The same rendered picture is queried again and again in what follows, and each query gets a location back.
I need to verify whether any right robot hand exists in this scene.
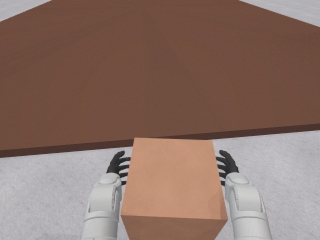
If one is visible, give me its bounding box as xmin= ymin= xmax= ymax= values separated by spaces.
xmin=216 ymin=150 xmax=239 ymax=187

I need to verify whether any right robot forearm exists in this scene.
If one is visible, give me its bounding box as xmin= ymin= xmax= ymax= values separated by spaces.
xmin=225 ymin=172 xmax=273 ymax=240

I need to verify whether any left robot forearm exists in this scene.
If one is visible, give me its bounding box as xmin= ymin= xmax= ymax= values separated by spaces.
xmin=80 ymin=172 xmax=122 ymax=240

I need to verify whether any left robot hand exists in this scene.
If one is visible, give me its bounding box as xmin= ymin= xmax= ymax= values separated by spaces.
xmin=106 ymin=150 xmax=131 ymax=186

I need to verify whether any carton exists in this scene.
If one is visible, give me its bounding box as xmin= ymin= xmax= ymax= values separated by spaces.
xmin=120 ymin=137 xmax=228 ymax=240

